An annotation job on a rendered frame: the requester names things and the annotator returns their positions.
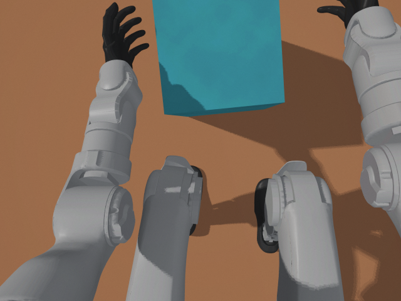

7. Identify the robot right forearm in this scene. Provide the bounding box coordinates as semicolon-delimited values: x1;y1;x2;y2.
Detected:
343;6;401;147

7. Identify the right robot upper arm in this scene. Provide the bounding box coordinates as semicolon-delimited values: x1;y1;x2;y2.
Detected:
360;142;401;238

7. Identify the right robot hand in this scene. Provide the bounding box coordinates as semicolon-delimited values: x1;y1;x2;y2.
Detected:
317;0;379;28

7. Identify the robot left forearm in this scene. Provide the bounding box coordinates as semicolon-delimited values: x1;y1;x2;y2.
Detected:
53;60;143;236

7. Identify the carton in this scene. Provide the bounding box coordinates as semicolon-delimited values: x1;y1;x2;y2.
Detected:
152;0;285;117

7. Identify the left robot shin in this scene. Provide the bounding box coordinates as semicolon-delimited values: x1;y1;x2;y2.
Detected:
143;156;194;225

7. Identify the robot right thigh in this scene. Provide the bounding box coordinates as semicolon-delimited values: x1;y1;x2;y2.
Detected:
265;171;344;301

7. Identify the left robot hand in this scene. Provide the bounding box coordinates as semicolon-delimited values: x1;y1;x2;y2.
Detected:
102;2;149;69

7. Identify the left robot upper arm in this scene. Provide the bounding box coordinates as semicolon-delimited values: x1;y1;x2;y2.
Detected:
0;185;135;301

